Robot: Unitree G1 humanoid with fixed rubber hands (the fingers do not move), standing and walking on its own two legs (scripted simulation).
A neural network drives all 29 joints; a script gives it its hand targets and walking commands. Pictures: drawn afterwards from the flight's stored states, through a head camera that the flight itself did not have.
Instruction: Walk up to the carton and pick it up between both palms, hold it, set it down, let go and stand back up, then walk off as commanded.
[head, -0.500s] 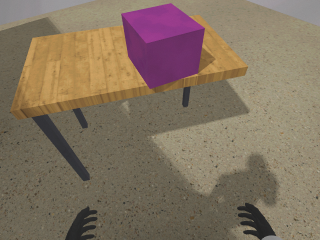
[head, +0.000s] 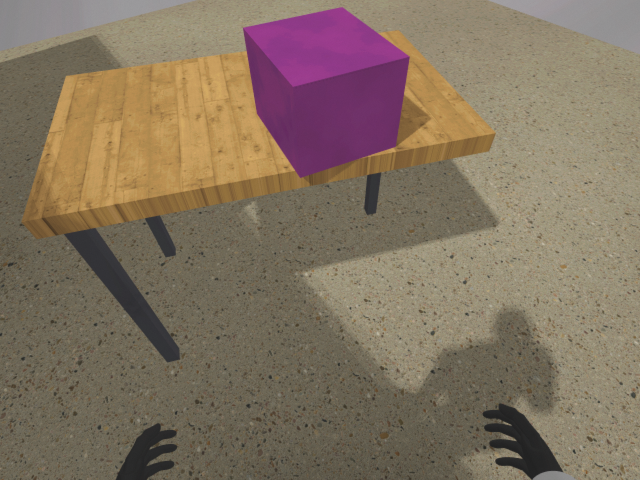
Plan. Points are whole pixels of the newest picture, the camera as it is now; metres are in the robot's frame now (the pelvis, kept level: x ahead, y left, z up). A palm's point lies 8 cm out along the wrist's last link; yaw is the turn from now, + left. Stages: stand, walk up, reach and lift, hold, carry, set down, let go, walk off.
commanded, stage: stand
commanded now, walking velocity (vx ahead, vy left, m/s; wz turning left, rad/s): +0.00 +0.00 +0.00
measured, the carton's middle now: (321, 89) +0.81 +0.01 +0.06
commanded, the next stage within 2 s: walk up in 1.50 s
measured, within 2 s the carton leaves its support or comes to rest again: neither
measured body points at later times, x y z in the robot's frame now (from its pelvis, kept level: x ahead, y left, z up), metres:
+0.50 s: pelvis -0.01 +0.00 +0.00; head +0.00 +0.00 +0.45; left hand +0.13 +0.27 -0.10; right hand +0.15 -0.26 -0.09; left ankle +0.00 +0.12 -0.72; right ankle +0.01 -0.12 -0.72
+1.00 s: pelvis -0.01 +0.00 +0.00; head -0.02 -0.01 +0.45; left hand +0.12 +0.27 -0.10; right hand +0.14 -0.26 -0.10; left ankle +0.00 +0.12 -0.72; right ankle +0.01 -0.12 -0.72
